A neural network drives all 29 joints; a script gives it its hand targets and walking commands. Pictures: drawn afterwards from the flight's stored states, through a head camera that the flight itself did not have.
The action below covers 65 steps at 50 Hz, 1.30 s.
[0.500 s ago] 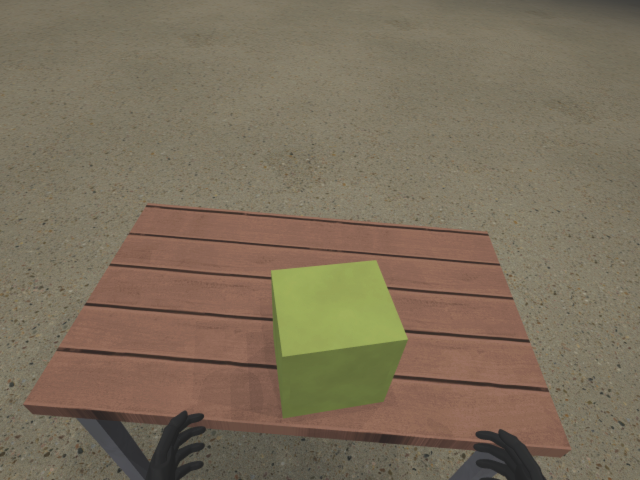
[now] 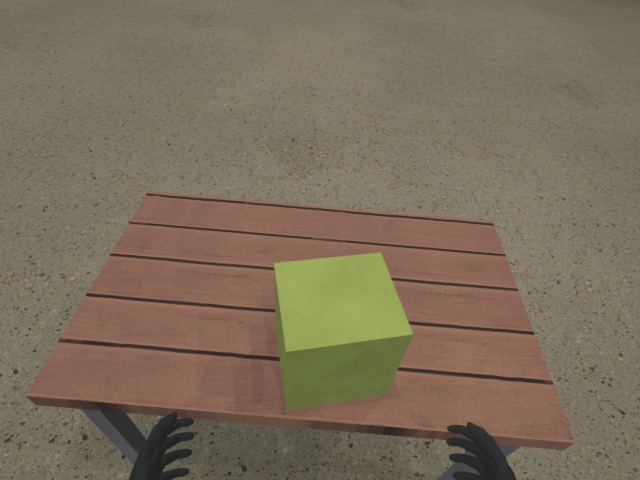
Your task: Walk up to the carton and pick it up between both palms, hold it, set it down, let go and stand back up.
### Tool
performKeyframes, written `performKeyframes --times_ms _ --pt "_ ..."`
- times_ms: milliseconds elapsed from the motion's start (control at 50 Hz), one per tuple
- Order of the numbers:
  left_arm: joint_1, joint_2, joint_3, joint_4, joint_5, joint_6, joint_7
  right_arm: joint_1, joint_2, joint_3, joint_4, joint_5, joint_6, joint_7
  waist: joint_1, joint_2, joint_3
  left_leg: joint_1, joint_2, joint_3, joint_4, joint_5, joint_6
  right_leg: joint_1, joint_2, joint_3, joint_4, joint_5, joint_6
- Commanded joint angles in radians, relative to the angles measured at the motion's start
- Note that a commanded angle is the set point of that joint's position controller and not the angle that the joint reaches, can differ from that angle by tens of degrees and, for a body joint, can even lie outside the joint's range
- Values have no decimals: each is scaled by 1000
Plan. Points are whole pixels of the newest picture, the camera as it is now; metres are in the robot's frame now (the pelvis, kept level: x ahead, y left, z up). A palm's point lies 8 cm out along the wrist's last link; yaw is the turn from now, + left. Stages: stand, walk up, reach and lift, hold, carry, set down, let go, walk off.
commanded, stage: set down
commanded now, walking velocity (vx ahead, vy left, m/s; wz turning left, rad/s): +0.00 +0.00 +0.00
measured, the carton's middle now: (333, 331) +0.40 -0.01 -0.12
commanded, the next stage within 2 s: let go in 0.42 s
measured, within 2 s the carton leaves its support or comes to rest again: neither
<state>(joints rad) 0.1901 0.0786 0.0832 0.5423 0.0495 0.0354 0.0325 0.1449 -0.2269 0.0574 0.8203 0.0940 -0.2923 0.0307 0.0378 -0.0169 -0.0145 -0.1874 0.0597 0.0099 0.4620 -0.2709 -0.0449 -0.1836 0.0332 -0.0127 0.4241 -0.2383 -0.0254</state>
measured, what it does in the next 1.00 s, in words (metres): stands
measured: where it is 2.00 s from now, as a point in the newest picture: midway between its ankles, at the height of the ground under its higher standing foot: outside the picture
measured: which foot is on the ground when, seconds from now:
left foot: down 0.00-1.00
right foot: down 0.00-1.00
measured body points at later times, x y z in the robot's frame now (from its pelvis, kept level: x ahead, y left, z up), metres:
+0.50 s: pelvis +0.00 +0.01 +0.00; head -0.01 +0.02 +0.45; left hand +0.16 +0.22 -0.09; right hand +0.17 -0.22 -0.09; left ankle -0.02 +0.14 -0.74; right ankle -0.01 -0.11 -0.74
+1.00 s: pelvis +0.00 +0.01 +0.00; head -0.01 +0.02 +0.45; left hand +0.15 +0.25 -0.09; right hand +0.15 -0.24 -0.10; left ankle -0.02 +0.14 -0.74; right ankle -0.01 -0.11 -0.74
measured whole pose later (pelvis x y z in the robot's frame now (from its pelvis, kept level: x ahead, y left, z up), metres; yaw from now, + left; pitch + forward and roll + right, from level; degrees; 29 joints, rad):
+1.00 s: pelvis +0.00 +0.01 +0.00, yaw +0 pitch -2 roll -1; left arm 0.19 0.17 0.08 0.59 0.05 0.06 0.03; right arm 0.16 -0.22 -0.04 0.82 -0.01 -0.11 0.01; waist 0.04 -0.02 0.01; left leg -0.16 0.05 0.01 0.46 -0.27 -0.03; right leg -0.15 0.02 -0.01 0.42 -0.24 -0.01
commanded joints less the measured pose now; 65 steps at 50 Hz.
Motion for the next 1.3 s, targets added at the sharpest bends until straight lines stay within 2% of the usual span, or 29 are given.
performKeyframes --times_ms 0,20,40,60,100,200,300,320,400,500,520,580,740,800,820,860,880,920,960,980,1040,1060,1100,1160,1180,1200,1220,1260,1280 --pt "-64 158 -19 -172 -4 13 -16 -43 -61 -63 -112 -54 -16 -27 -63 -21 -12 174 -76 31 -94 257 31 16 -36 11 -121 274 23" --pt "-52 166 -9 -229 5 6 -4 -29 -69 -68 -141 -49 -33 -19 -37 6 -16 191 -77 29 -89 295 25 42 -29 5 -108 323 20" --pt "-70 172 -28 -114 -4 33 -35 -25 -31 -42 -68 -69 -8 -36 -77 -40 31 192 -83 30 -86 256 32 22 -36 20 -133 275 26" --pt "-78 178 -8 -89 -2 44 -41 -40 -3 -23 -81 -67 -5 -40 -56 -38 47 183 -87 43 -85 242 31 20 -36 24 -140 247 28" --pt "-74 186 -21 -119 16 57 -42 -11 -24 -46 -60 -81 14 -42 -84 1 64 229 -74 35 -89 248 26 20 -35 19 -145 230 18" --pt "-84 172 -7 -145 11 71 -37 -61 -16 -69 -119 -95 27 -31 -50 9 90 163 -75 58 -114 204 22 3 -29 1 -138 127 3" --pt "-115 182 -12 -193 13 67 -16 -62 -36 -78 -106 -83 22 -24 -53 14 46 188 -67 36 -97 233 21 12 -24 4 -126 166 13" --pt "-132 177 -30 -220 -9 59 -13 -78 -39 -97 -136 -90 20 -24 -50 -25 32 192 -69 33 -98 193 29 -14 -26 -1 -137 123 12" --pt "-121 204 -29 -129 0 91 -25 -63 -24 -73 -94 -103 47 -25 -55 -10 73 184 -69 43 -91 179 34 -6 -36 16 -134 131 12" --pt "-133 205 -27 -196 1 73 -15 -70 -41 -103 -110 -103 39 -25 -57 20 49 176 -62 40 -93 219 23 13 -29 8 -116 174 8" --pt "-134 208 -20 -181 1 78 -17 -70 -28 -92 -118 -106 40 -27 -42 -19 49 175 -72 51 -103 210 29 17 -25 1 -130 154 19" --pt "-127 201 -29 -162 -5 77 -17 -64 -57 -93 -95 -102 51 -27 -53 28 53 204 -60 35 -98 234 16 17 -25 11 -128 167 4" --pt "-140 215 -32 -149 -12 69 -20 -59 -64 -110 -96 -120 58 -31 -54 -31 55 217 -63 35 -88 245 31 16 -26 6 -122 192 19" --pt "-131 222 -36 -116 -10 76 -17 -72 -84 -102 -106 -121 68 -27 -57 -21 57 208 -60 36 -89 250 28 12 -27 13 -117 167 9" --pt "-138 245 -36 -175 -10 78 -11 -69 -57 -107 -98 -110 64 -30 -56 25 71 211 -60 32 -97 218 25 -1 -33 15 -131 137 11" --pt "-145 233 -48 -148 -15 74 -12 -60 -89 -118 -94 -113 71 -25 -69 24 60 193 -56 26 -85 235 23 18 -36 16 -114 160 3" --pt "-28 398 59 -6 -4 3 11 27 -258 -144 -107 -153 150 -42 8 -54 32 -31 54 -61 -20 430 63 78 -113 40 -17 262 3" --pt "-19 374 38 37 -14 -26 8 -13 -250 -138 -131 -141 182 -43 -14 -15 -4 -26 49 -48 -6 337 70 92 -127 85 -26 255 4" --pt "-23 350 39 54 -7 -42 -2 -10 -241 -140 -140 -148 212 -43 -13 -45 51 -34 46 -59 -31 243 68 38 -123 71 -54 111 -1" --pt "-31 337 27 51 -12 -52 -11 -37 -264 -140 -126 -141 215 -42 -4 6 63 -37 29 -53 -34 163 72 14 -113 73 -67 54 0" --pt "-65 350 21 74 0 -67 -19 4 -273 -151 -110 -143 236 -40 -48 -8 79 -47 26 -52 -50 93 83 -26 -122 98 -98 -6 -4" --pt "-65 376 26 80 -10 -65 -20 -9 -289 -154 -118 -150 234 -38 -31 10 96 -67 38 -65 -59 79 85 6 -114 80 -99 20 4" --pt "-38 392 15 114 -19 -60 -21 6 -274 -156 -100 -139 235 -36 -31 -2 4 2 57 -88 -50 177 85 27 -127 79 -62 103 -14" --pt "-43 421 28 136 -11 -74 -13 -7 -263 -155 -124 -140 250 -40 -32 56 50 -52 47 -76 -43 219 92 60 -124 101 -69 170 -3" --pt "-43 384 14 134 -23 -71 -19 -37 -247 -151 -124 -143 251 -36 -9 25 67 -74 46 -92 -57 188 88 57 -118 65 -45 149 1" --pt "-61 414 21 139 -8 -73 -14 26 -226 -140 -116 -134 249 -30 -41 -6 66 -45 42 -76 -60 177 83 40 -121 90 -58 102 1" --pt "-35 403 18 150 -17 -75 -19 -9 -270 -156 -108 -139 256 -37 -19 65 16 -19 34 -74 -48 149 90 49 -122 104 -55 90 -3" --pt "-63 428 24 155 -3 -77 -18 -11 -254 -150 -110 -138 267 -34 -35 -5 62 -45 39 -71 -65 127 85 27 -110 77 -89 28 -1" --pt "-73 398 13 161 -10 -76 -18 -22 -261 -151 -99 -141 265 -37 -36 55 48 -37 43 -76 -64 175 88 48 -131 99 -75 121 -6"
